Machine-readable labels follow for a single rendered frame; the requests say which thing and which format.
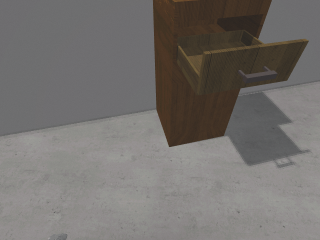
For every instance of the cabinet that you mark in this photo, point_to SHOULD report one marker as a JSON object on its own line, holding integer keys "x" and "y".
{"x": 186, "y": 117}

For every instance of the drawer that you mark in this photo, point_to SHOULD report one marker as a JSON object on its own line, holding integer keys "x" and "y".
{"x": 210, "y": 62}

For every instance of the handle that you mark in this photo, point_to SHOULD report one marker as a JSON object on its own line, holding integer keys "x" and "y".
{"x": 260, "y": 76}

